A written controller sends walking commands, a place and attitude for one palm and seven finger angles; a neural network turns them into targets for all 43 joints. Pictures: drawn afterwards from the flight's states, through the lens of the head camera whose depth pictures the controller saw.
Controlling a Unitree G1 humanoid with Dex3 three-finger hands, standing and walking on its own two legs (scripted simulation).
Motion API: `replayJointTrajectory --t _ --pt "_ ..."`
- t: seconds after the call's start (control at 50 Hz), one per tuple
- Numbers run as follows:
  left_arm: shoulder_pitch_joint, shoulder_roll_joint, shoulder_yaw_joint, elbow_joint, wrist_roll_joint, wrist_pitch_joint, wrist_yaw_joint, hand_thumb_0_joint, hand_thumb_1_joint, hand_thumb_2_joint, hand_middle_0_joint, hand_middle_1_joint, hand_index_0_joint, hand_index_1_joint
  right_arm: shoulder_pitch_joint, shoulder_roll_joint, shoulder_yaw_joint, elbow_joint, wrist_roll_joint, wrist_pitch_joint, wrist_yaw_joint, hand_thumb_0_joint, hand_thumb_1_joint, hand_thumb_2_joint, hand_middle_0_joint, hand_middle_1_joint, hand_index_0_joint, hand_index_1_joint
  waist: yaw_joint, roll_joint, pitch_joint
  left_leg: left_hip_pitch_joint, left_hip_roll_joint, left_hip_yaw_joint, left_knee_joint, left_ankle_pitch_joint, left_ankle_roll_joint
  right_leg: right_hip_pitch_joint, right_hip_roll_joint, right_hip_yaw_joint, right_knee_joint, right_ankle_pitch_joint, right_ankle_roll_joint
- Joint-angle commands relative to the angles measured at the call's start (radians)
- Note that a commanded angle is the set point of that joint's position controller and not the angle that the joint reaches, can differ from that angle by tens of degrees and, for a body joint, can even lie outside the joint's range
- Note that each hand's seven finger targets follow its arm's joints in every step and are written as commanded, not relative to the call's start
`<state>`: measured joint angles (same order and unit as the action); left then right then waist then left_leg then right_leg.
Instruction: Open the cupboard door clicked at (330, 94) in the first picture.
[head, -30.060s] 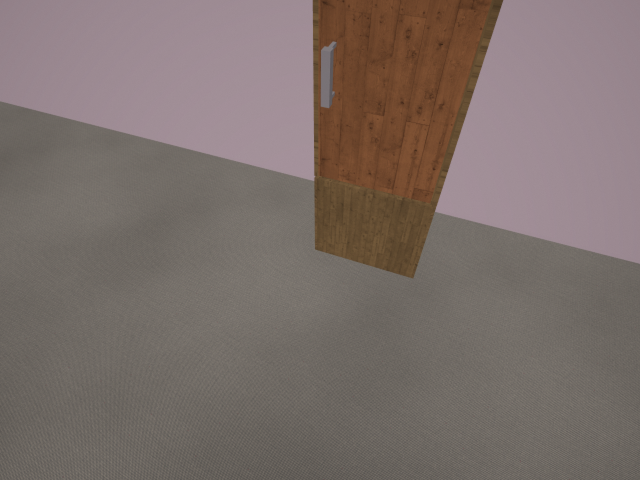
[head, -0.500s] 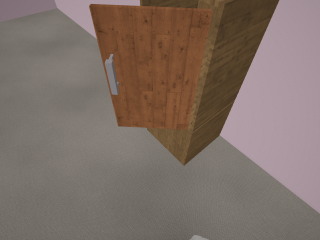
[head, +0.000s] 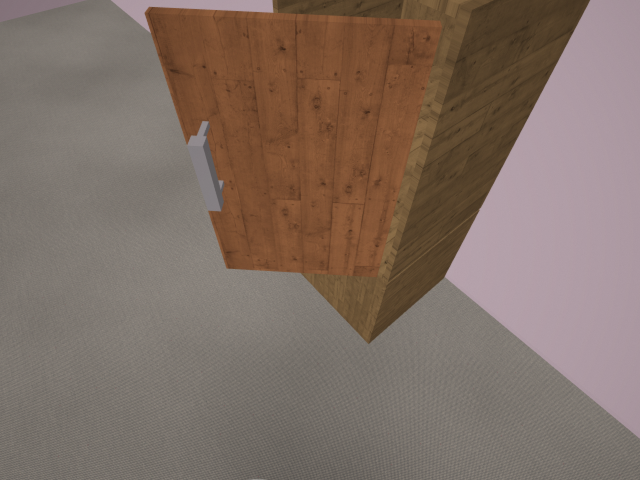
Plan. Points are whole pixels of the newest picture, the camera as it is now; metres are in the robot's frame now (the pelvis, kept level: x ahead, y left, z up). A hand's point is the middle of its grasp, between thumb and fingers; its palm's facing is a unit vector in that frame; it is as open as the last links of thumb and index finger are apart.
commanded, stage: come to a stop and stand still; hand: left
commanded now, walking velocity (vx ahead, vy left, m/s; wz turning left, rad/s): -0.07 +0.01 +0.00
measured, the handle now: (210, 167) +0.57 +0.23 +0.02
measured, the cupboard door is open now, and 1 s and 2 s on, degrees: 46 46 46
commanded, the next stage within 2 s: look again from close up in 0.78 s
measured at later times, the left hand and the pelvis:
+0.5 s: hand out of the picture +0.02 +0.17 -0.17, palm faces -0.01 -0.98 -0.20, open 7.3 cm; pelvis -0.01 -0.01 +0.00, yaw -1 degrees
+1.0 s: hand out of the picture +0.02 +0.19 -0.16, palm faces -0.04 -0.97 -0.25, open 7.4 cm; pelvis -0.01 +0.00 +0.01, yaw -2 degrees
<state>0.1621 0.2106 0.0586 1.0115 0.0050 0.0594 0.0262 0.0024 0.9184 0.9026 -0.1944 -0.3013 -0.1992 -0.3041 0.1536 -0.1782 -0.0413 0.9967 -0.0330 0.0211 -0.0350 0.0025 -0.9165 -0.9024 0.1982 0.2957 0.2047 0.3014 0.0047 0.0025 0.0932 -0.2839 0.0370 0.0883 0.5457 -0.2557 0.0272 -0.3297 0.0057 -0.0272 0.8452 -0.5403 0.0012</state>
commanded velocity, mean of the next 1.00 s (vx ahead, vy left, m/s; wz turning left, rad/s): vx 0.00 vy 0.00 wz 0.00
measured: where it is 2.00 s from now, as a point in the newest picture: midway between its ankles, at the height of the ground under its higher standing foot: outside the picture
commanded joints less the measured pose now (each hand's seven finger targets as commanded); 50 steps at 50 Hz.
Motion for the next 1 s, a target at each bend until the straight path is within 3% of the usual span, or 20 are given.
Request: replayJointTrajectory --t 0.0,0.02,0.04,0.06,0.08,0.12,0.18,0.22,0.26,0.28,0.3,0.32,0.34,0.36,0.38,0.42,0.46,0.52,0.66,0.98 --pt "0.108 0.058 0.011 -0.057 0.002 -0.027 0.002 0.0 0.9 0.9 -0.2 -0.3 -0.2 -0.3 0.061 -0.205 -0.047 -0.034 0.009 0.004 -0.012 0.0 -0.9 -0.9 0.2 0.3 0.2 0.3 0.0 0.132 -0.198 0.165 0.248 -0.184 -0.088 0.7 0.132 0.094 -0.012 -0.01 -0.204 0.179 -0.003" --pt "0.148 0.066 0.012 -0.051 0.006 -0.033 0.002 0.0 0.9 0.9 -0.2 -0.3 -0.2 -0.3 0.044 -0.189 -0.046 -0.041 0.014 0.006 -0.008 0.0 -0.9 -0.9 0.2 0.3 0.2 0.3 0.02 0.085 -0.186 0.117 0.213 -0.163 -0.047 0.551 0.096 0.159 -0.023 0.004 -0.341 0.311 -0.009" --pt "0.152 0.112 0.015 -0.056 0.015 -0.041 0.006 0.0 0.9 0.9 -0.2 -0.3 -0.2 -0.3 0.044 -0.158 -0.044 -0.052 0.023 0.01 -0.002 0.0 -0.9 -0.9 0.2 0.3 0.2 0.3 0.014 -0.044 -0.173 0.031 0.124 -0.118 0.03 0.293 0.031 0.2 -0.114 0.148 -0.479 0.529 -0.035" --pt "0.109 0.182 0.02 -0.066 0.022 -0.047 0.008 0.0 0.9 0.9 -0.2 -0.3 -0.2 -0.3 0.05 -0.104 -0.034 -0.065 0.03 0.018 0.01 0.0 -0.9 -0.9 0.2 0.3 0.2 0.3 -0.011 -0.242 -0.11 -0.056 -0.013 -0.012 0.12 -0.121 -0.043 0.154 -0.313 0.326 -0.554 0.635 -0.118" --pt "0.08 0.199 0.009 -0.076 0.02 -0.052 0.001 0.0 0.9 0.9 -0.2 -0.3 -0.2 -0.3 0.039 -0.105 -0.033 -0.063 0.029 0.03 0.019 0.0 -0.9 -0.9 0.2 0.3 0.2 0.3 -0.003 -0.19 -0.089 -0.002 -0.043 -0.057 0.259 -0.284 -0.05 0.011 -0.372 0.328 -0.598 0.554 -0.191" --pt "0.028 0.15 0.006 -0.066 0.02 -0.06 0.009 0.0 0.9 0.9 -0.2 -0.3 -0.2 -0.3 0.008 -0.082 -0.028 -0.054 0.022 0.037 0.013 0.0 -0.9 -0.9 0.2 0.3 0.2 0.3 -0.025 -0.198 -0.067 -0.059 -0.028 -0.101 0.349 -0.266 -0.043 0.051 -0.298 0.283 -0.543 0.738 -0.207" --pt "0.052 0.145 0.001 -0.046 0.017 -0.069 0.009 0.0 0.9 0.9 -0.2 -0.3 -0.2 -0.3 0.032 -0.078 -0.015 -0.025 0.03 0.018 0.011 0.0 -0.9 -0.9 0.2 0.3 0.2 0.3 -0.021 -0.171 -0.11 -0.037 -0.034 -0.066 0.151 -0.213 -0.056 0.207 -0.244 0.186 -0.44 1.007 -0.183" --pt "0.063 0.141 -0.003 -0.024 0.006 -0.07 0.007 0.0 0.9 0.9 -0.2 -0.3 -0.2 -0.3 0.077 -0.065 -0.007 0.008 0.03 0.004 0.008 0.0 -0.9 -0.9 0.2 0.3 0.2 0.3 -0.031 -0.138 -0.137 0.089 -0.032 -0.058 -0.093 -0.005 -0.055 0.208 -0.206 0.163 -0.385 0.935 -0.129" --pt "0.087 0.101 -0.014 -0.02 -0.006 -0.067 0.001 0.0 0.9 0.9 -0.2 -0.3 -0.2 -0.3 0.078 -0.122 -0.005 0.02 0.019 -0.019 0.002 0.0 -0.9 -0.9 0.2 0.3 0.2 0.3 -0.005 0.032 -0.156 0.197 0.106 -0.179 -0.152 0.363 0.002 0.125 -0.12 0.116 -0.379 0.648 -0.035" --pt "0.088 0.086 -0.019 -0.017 -0.002 -0.061 0.004 0.0 0.9 0.9 -0.2 -0.3 -0.2 -0.3 0.056 -0.146 -0.004 0.016 0.018 -0.018 0.001 0.0 -0.9 -0.9 0.2 0.3 0.2 0.3 0.007 0.055 -0.138 0.138 0.147 -0.193 -0.16 0.326 0.023 0.151 -0.094 0.101 -0.424 0.472 -0.019" --pt "0.08 0.085 -0.021 -0.008 0.001 -0.058 0.002 0.0 0.9 0.9 -0.2 -0.3 -0.2 -0.3 0.039 -0.143 0.002 0.021 0.017 -0.021 -0.001 0.0 -0.9 -0.9 0.2 0.3 0.2 0.3 0.01 0.031 -0.123 0.106 0.132 -0.195 -0.165 0.271 0.02 0.16 -0.087 0.097 -0.447 0.441 -0.019" --pt "0.069 0.087 -0.021 0.003 0.001 -0.052 0.0 0.0 0.9 0.9 -0.2 -0.3 -0.2 -0.3 0.038 -0.133 0.006 0.034 0.017 -0.023 -0.002 0.0 -0.9 -0.9 0.2 0.3 0.2 0.3 0.011 0.082 -0.089 0.089 0.111 -0.182 -0.185 0.25 0.012 0.165 -0.089 0.098 -0.451 0.434 -0.024" --pt "0.219 0.092 -0.028 0.025 0.016 -0.079 0.05 0.0 0.9 0.9 -0.2 -0.3 -0.2 -0.3 -0.022 -0.142 -0.003 -0.045 0.036 -0.04 0.005 0.0 -0.9 -0.9 0.2 0.3 0.2 0.3 0.045 0.029 -0.097 0.116 0.095 -0.091 0.054 0.321 -0.022 0.122 -0.162 0.146 -0.438 0.816 -0.007" --pt "0.139 0.132 -0.032 -0.01 0.011 -0.094 0.044 0.0 0.9 0.9 -0.2 -0.3 -0.2 -0.3 0.065 -0.085 0.007 -0.058 0.031 -0.032 0.013 0.0 -0.9 -0.9 0.2 0.3 0.2 0.3 -0.029 0.017 -0.149 0.078 0.032 -0.092 -0.006 0.035 -0.026 0.15 -0.198 0.204 -0.427 0.684 -0.061" --pt "0.109 0.125 -0.034 -0.033 0.01 -0.098 0.037 0.0 0.9 0.9 -0.2 -0.3 -0.2 -0.3 0.1 -0.077 0.011 -0.053 0.027 -0.031 0.017 0.0 -0.9 -0.9 0.2 0.3 0.2 0.3 -0.035 0.04 -0.148 0.087 0.029 -0.098 -0.043 0.006 -0.023 0.115 -0.176 0.192 -0.423 0.528 -0.081" --pt "0.103 0.111 -0.038 -0.04 0.011 -0.095 0.026 0.0 0.9 0.9 -0.2 -0.3 -0.2 -0.3 0.134 -0.083 0.016 -0.054 0.016 -0.044 0.019 0.0 -0.9 -0.9 0.2 0.3 0.2 0.3 -0.026 0.166 -0.134 0.097 0.069 -0.13 -0.083 0.219 0.005 0.109 -0.105 0.11 -0.364 0.486 -0.067" --pt "0.131 0.094 -0.043 -0.026 0.008 -0.089 0.022 0.0 0.9 0.9 -0.2 -0.3 -0.2 -0.3 0.13 -0.099 0.019 -0.061 0.018 -0.049 0.012 0.0 -0.9 -0.9 0.2 0.3 0.2 0.3 -0.011 0.112 -0.129 0.096 0.088 -0.147 -0.092 0.294 0.022 0.129 -0.076 0.083 -0.357 0.441 -0.053" --pt "0.112 0.079 -0.049 -0.019 0.01 -0.081 0.015 0.0 0.9 0.9 -0.2 -0.3 -0.2 -0.3 0.138 -0.103 0.02 -0.057 0.018 -0.05 0.009 0.0 -0.9 -0.9 0.2 0.3 0.2 0.3 -0.009 0.017 -0.043 0.044 0.084 -0.155 -0.151 0.166 0.028 0.11 -0.071 0.084 -0.379 0.375 -0.046" --pt "0.117 0.091 -0.049 -0.004 0.009 -0.075 0.006 0.0 0.9 0.9 -0.2 -0.3 -0.2 -0.3 0.14 -0.134 0.025 -0.02 0.015 -0.056 0.014 0.0 -0.9 -0.9 0.2 0.3 0.2 0.3 0.001 -0.001 -0.015 0.013 0.075 -0.18 -0.248 -0.052 0.033 0.108 -0.073 0.095 -0.405 0.285 -0.041" --pt "0.098 0.124 -0.043 0.045 0.007 -0.088 0.006 0.0 0.9 0.9 -0.2 -0.3 -0.2 -0.3 0.122 -0.148 0.027 0.061 0.02 -0.067 0.007 0.0 -0.9 -0.9 0.2 0.3 0.2 0.3 -0.004 -0.008 -0.079 0.139 0.074 -0.121 -0.192 0.191 0.02 0.131 -0.104 0.122 -0.419 0.474 -0.044"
